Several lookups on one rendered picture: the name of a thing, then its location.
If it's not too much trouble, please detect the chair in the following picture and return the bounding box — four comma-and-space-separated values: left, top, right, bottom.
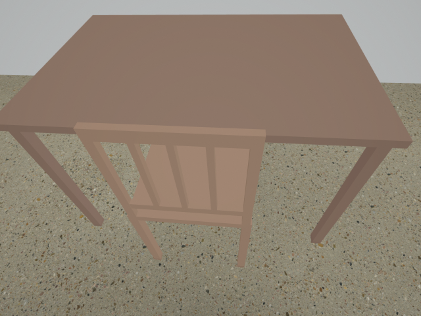
73, 122, 266, 267

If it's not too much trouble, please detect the table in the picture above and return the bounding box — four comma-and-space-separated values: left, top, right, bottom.
0, 14, 413, 244

